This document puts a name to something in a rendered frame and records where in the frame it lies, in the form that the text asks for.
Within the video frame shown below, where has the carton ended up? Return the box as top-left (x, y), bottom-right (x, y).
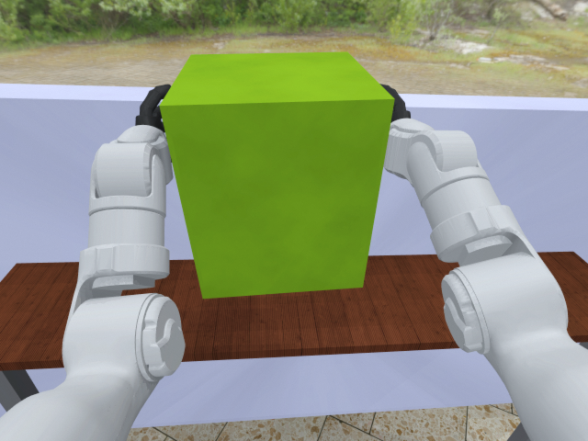
top-left (159, 51), bottom-right (395, 299)

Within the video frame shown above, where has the left robot upper arm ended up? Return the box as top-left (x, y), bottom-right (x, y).
top-left (0, 293), bottom-right (186, 441)

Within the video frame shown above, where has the robot right hand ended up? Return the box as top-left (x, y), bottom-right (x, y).
top-left (380, 84), bottom-right (411, 122)

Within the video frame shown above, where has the table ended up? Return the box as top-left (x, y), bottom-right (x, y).
top-left (0, 252), bottom-right (588, 441)

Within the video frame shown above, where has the left robot forearm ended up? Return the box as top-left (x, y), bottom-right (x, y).
top-left (62, 125), bottom-right (174, 371)

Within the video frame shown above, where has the robot left hand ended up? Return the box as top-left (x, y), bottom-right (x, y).
top-left (135, 85), bottom-right (172, 162)

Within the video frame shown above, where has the right robot forearm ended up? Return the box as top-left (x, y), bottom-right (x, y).
top-left (383, 119), bottom-right (568, 327)

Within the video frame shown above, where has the right robot upper arm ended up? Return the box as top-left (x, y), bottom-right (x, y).
top-left (441, 252), bottom-right (588, 441)

